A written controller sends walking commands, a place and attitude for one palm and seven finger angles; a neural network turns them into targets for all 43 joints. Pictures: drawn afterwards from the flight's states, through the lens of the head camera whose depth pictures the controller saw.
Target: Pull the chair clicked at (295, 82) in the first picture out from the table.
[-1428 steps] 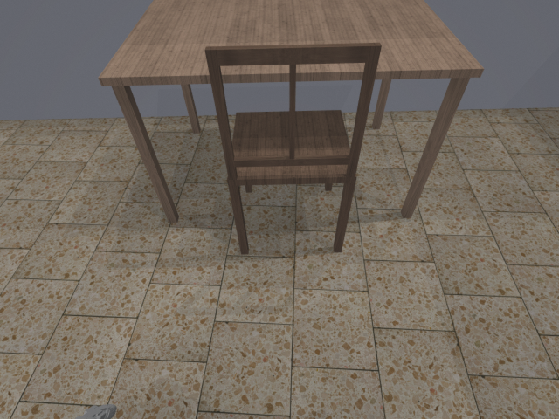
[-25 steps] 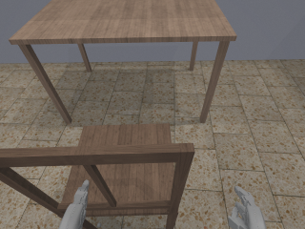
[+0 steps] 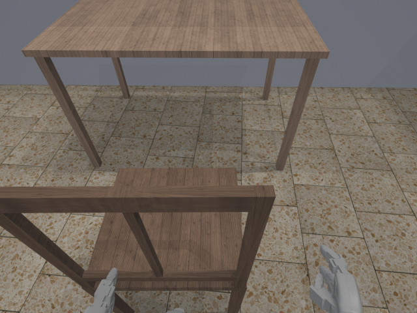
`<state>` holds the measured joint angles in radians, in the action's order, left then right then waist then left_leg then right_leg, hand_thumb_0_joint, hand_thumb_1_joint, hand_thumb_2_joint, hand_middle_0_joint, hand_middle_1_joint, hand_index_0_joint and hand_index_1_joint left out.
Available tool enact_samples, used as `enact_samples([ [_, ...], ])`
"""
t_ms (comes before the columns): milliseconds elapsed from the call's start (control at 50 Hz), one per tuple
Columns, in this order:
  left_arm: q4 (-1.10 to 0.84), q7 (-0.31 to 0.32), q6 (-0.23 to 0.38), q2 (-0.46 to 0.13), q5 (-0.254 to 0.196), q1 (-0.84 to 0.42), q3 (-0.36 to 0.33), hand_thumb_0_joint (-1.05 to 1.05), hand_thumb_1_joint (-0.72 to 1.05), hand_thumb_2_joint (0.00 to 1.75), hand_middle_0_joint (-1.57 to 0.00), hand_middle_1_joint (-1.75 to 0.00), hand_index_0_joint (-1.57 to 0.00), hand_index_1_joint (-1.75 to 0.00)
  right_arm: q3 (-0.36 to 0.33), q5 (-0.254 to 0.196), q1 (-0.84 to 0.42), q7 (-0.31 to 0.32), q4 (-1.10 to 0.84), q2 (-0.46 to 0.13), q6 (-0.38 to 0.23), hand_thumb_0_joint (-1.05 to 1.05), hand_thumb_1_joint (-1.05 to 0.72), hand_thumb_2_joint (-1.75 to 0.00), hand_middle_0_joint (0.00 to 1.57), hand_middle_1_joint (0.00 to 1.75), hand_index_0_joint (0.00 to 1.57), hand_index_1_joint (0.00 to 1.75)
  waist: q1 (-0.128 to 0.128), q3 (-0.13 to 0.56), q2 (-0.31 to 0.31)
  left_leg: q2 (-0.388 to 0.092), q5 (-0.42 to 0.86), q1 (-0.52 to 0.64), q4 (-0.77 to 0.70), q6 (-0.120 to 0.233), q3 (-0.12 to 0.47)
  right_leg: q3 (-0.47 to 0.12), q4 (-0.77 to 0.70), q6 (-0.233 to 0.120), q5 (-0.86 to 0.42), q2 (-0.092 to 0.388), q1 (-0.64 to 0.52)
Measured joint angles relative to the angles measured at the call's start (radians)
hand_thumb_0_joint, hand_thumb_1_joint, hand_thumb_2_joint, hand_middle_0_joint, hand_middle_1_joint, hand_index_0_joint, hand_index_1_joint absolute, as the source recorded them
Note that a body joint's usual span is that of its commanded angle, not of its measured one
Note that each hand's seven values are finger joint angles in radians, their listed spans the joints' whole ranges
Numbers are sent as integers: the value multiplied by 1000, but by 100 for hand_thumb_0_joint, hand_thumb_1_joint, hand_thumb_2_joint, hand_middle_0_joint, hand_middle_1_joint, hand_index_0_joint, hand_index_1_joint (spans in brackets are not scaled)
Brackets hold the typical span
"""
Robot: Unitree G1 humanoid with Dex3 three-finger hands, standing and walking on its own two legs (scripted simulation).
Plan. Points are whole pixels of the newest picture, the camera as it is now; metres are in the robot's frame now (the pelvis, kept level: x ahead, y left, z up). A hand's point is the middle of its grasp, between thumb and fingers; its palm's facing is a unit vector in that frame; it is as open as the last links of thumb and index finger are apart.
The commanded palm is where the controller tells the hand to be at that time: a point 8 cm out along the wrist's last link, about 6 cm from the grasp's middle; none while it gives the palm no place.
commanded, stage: draw the hand back to the body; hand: left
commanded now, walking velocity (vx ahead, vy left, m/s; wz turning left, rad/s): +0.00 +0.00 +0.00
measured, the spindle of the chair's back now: (147, 248) +0.25 +0.14 -0.01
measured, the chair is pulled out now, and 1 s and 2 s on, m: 0.59 0.59 0.58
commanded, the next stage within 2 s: step back with the hand held close in 1.58 s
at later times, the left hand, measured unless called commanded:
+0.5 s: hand (88, 301) +0.13 +0.18 +0.10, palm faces +0.05 -0.99 -0.10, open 17.4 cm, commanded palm +0.09 +0.24 +0.12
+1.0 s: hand (43, 281) +0.15 +0.23 +0.12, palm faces +0.24 -0.84 -0.48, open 10.8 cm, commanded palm +0.13 +0.28 +0.21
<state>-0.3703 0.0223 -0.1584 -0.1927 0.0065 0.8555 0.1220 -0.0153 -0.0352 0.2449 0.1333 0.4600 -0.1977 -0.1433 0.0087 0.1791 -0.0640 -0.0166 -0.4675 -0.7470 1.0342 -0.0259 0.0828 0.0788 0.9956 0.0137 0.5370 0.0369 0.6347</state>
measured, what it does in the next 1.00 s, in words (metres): rises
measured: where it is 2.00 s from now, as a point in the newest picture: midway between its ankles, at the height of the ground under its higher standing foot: outside the picture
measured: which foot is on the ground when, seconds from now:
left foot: down 0.00-1.00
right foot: down 0.00-1.00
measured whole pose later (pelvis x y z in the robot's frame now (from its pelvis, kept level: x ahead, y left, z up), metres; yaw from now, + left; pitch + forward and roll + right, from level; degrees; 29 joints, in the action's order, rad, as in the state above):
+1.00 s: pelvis +0.01 +0.00 +0.05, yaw +0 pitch -3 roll -1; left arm -0.43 0.12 -0.13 -0.40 -0.04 0.69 -0.12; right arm 0.07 -0.02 0.18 0.14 0.65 -0.21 -0.21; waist 0.10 -0.03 -0.08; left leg -0.01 -0.33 -0.27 0.64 -0.02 0.06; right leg 0.08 0.59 0.02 0.38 0.04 0.16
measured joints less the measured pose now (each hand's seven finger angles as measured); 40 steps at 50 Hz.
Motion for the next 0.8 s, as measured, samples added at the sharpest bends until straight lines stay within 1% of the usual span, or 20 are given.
enact_samples([
  [20, -7, 1, 1, 1, 2, 10, 3, -2, -54, 20, -1, 0, -1, 0, -1, 0, 1, 0, -2, 1, 1, 2, -90, -90, 20, 30, 21, 30, 0, 1, 0, 0, -1, -3, 3, 0, 0, 0, 3, 0, 1, 0, 3],
  [40, -14, -3, 18, 7, -26, 21, -1, -2, -54, 20, -1, 0, -1, 0, -1, -1, 1, 0, -2, 2, -4, 2, -90, -90, 20, 30, 21, 30, 0, 1, 0, 0, -2, -8, 8, 1, 0, 0, 7, 1, 2, 0, 7],
  [80, -29, -18, 86, 21, -78, 35, -10, -2, -54, 20, -1, 0, -1, 0, -3, -2, 4, 1, 5, 6, -25, 2, -90, -90, 20, 30, 21, 30, 6, -1, 6, -1, -6, -21, 21, 0, 2, 1, 19, 0, 5, -1, 20],
  [120, -47, -36, 161, 28, -113, 34, -24, -2, -54, 20, -1, 0, -1, 0, -8, -5, 6, -1, 17, 10, -43, 2, -90, -90, 20, 30, 21, 30, 14, -4, 10, -1, -9, -33, 36, -2, 6, 5, 32, -1, 9, -2, 29],
  [200, -64, -70, 312, 25, -149, 3, -78, -2, -54, 20, -1, 0, -1, 0, -20, -12, -5, -14, 50, 20, -52, 2, -90, -90, 20, 30, 21, 30, 27, -11, 11, -3, -14, -52, 61, -5, 12, 8, 55, -4, 15, -5, 46],
  [260, -53, -115, 421, 14, -176, -32, -122, -2, -54, 20, -1, 0, -1, 0, -25, -17, -21, -33, 70, 26, -52, 2, -90, -90, 20, 30, 21, 30, 31, -15, 8, -6, -16, -70, 79, -6, 11, 6, 76, -5, 17, -7, 67],
  [300, -39, -156, 468, 1, -198, -57, -148, -2, -54, 20, 0, 0, 0, 0, -25, -22, -32, -41, 77, 28, -48, 2, -90, -90, 20, 30, 21, 30, 32, -23, 3, -8, -16, -76, 88, -7, 10, 5, 86, -5, 17, -9, 73],
  [320, -35, -174, 474, -7, -208, -67, -160, -2, -54, 20, 0, 0, 0, 0, -23, -25, -36, -42, 78, 29, -45, 2, -90, -90, 20, 30, 21, 30, 32, -27, 1, -8, -16, -74, 90, -7, 10, 4, 88, -5, 16, -9, 72],
  [360, -29, -198, 460, -20, -227, -83, -179, -2, -54, 20, 0, 0, 0, 0, -18, -33, -39, -39, 78, 29, -38, 2, -90, -90, 20, 30, 21, 30, 31, -34, -5, -9, -12, -61, 84, -8, 9, 3, 83, -4, 13, -10, 60],
  [400, -27, -206, 427, -31, -245, -93, -197, -2, -55, 20, 0, 0, -1, 0, -11, -39, -38, -31, 76, 27, -36, 2, -90, -90, 20, 30, 21, 30, 30, -40, -11, -10, -7, -36, 68, -7, 8, 2, 66, -3, 6, -11, 36],
  [460, -31, -201, 385, -43, -266, -106, -223, -2, -54, 20, -1, 0, -1, 0, 1, -43, -29, -15, 77, 24, -47, 2, -90, -90, 20, 30, 21, 30, 29, -46, -15, -12, 5, 8, 34, -6, 7, 3, 28, -3, -9, -13, -9],
  [520, -39, -197, 363, -53, -278, -126, -248, -2, -52, 22, -1, -1, -1, -1, 12, -46, -21, -4, 83, 16, -69, 2, -90, -90, 20, 30, 21, 30, 29, -51, -14, -13, 18, 51, -4, -6, 8, 6, -14, -4, -25, -15, -55],
  [540, -45, -169, 339, -68, -238, -133, -246, -2, -50, 22, -1, -1, -2, -1, 13, -39, -18, 2, 86, 13, -69, 2, -90, -90, 20, 30, 21, 30, 36, -55, -12, -16, 23, 71, -19, -6, 6, 4, -31, -5, -31, -17, -74],
  [580, -60, -82, 265, -106, -155, -132, -232, -2, -46, 24, -2, -2, -3, -2, 20, -24, -17, 12, 93, 6, -50, 2, -90, -90, 20, 30, 21, 30, 44, -67, -12, -20, 33, 122, -57, -7, 2, 1, -74, -5, -47, -22, -124],
  [620, -80, -4, 205, -125, -106, -125, -225, -2, -41, 27, -3, -3, -4, -3, 29, -14, -19, 18, 98, -1, -31, 2, -90, -90, 20, 30, 21, 30, 45, -81, -15, -22, 46, 174, -99, -6, 0, 1, -123, -4, -65, -24, -178],
  [640, -87, 19, 182, -132, -87, -122, -222, -2, -38, 28, -3, -4, -5, -4, 33, -10, -20, 21, 100, -4, -24, 2, -90, -90, 20, 30, 21, 30, 45, -89, -17, -23, 52, 199, -120, -4, -2, 0, -147, -3, -74, -24, -203],
  [700, -93, 64, 139, -150, -58, -115, -206, -2, -29, 32, -4, -5, -10, -8, 45, -2, -25, 25, 111, -8, -15, 2, -90, -90, 20, 30, 21, 30, 48, -113, -18, -21, 72, 265, -180, 0, -7, -2, -212, -1, -98, -23, -271],
  [800, -88, 90, 105, -170, -45, -124, -203, -1, -12, 40, -7, -9, -20, -14, 60, 8, -34, 25, 132, -12, -23, 2, -90, -90, 20, 30, 21, 30, 62, -155, -15, -12, 102, 355, -267, 3, -14, -4, -297, 3, -128, -13, -360],
])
